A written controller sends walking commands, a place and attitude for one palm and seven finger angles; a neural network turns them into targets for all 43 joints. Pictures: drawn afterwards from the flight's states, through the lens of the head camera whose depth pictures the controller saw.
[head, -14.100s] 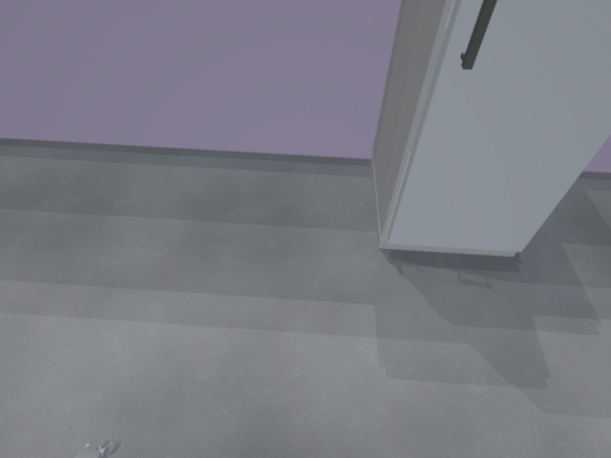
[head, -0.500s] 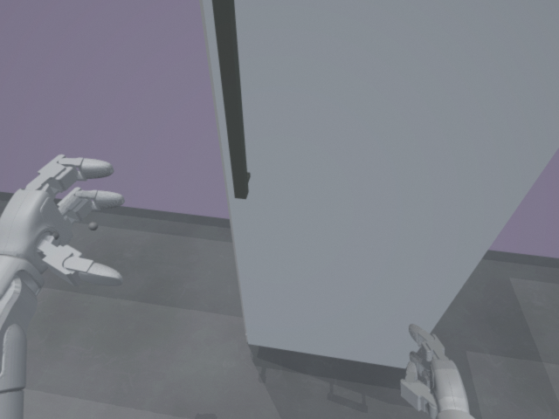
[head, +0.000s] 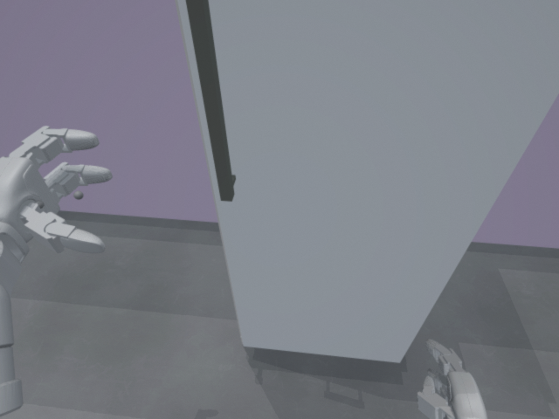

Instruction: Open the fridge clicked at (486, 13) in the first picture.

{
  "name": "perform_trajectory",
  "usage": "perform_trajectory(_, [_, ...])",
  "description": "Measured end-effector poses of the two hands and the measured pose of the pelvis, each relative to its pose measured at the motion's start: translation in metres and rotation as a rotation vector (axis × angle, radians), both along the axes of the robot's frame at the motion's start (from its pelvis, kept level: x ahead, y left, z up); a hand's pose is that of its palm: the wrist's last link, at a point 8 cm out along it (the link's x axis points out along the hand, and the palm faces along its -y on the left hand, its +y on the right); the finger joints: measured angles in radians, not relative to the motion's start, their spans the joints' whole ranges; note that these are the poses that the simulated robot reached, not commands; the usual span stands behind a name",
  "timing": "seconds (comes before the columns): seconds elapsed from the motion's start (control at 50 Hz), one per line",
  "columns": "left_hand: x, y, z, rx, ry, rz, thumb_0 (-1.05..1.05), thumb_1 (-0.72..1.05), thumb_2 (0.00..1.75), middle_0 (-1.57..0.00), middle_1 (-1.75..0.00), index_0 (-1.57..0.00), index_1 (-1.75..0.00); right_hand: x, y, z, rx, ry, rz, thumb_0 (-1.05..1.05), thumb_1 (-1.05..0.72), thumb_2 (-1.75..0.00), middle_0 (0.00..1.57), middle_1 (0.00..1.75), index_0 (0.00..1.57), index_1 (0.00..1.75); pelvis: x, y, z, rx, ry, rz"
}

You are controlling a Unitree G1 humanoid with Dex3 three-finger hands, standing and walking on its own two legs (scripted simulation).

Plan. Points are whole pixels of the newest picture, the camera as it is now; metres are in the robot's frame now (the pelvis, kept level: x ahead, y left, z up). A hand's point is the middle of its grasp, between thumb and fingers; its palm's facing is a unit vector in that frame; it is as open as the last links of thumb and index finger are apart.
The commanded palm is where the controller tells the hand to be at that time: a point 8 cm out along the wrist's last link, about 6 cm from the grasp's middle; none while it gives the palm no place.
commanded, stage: raise the hand to about handle height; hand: left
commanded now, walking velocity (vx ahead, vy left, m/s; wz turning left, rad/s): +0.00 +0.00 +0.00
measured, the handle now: (216, 95) +0.49 +0.16 +0.25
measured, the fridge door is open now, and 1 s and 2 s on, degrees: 0 0 0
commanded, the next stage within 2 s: move the hooked fingers beside the handle in 0.20 s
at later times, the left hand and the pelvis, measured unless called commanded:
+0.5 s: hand (90, 191) +0.29 +0.26 +0.22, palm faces +0.13 -0.99 -0.07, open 14.0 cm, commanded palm +0.26 +0.31 +0.23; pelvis -0.01 -0.01 +0.00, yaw +1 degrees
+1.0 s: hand (121, 169) +0.34 +0.25 +0.22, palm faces +0.09 -0.99 -0.05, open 14.0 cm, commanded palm +0.31 +0.30 +0.23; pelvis +0.00 +0.00 +0.00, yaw +0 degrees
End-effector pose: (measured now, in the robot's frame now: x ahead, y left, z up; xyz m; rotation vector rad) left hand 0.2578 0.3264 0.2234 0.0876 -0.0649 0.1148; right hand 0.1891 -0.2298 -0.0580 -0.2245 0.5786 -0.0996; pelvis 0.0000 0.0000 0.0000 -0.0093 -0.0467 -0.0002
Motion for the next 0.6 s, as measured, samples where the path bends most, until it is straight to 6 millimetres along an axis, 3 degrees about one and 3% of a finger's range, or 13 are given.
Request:
perform_trajectory(0.4, [-0.005, -0.008, 0.003, 0.002, -0.001, 0.015, -0.01, -0.50, 0.30, -0.30, -1.20, -0.30, -1.20, 0.007, 0.003, 0.002, 0.027, -0.038, 0.023, 0.01, -0.91, -0.90, 0.20, 0.30, 0.20, 0.30, -0.004, -0.009, -0.001, 0.000, -0.011, 0.009])
perform_trajectory(0.6, [0.021, -0.010, -0.002, -0.021, 0.026, 0.013, -0.01, -0.50, 0.30, -0.30, -1.20, -0.30, -1.20, -0.001, -0.003, -0.002, 0.011, -0.010, -0.002, 0.01, -0.91, -0.90, 0.20, 0.30, 0.20, 0.30, -0.007, -0.010, -0.002, 0.002, -0.002, 0.009])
